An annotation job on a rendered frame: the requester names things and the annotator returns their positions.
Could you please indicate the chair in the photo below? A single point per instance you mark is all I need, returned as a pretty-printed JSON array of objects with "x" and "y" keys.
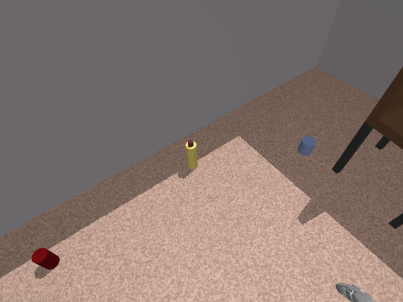
[{"x": 387, "y": 119}]

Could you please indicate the right robot hand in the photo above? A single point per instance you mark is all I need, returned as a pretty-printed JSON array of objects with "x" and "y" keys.
[{"x": 353, "y": 293}]

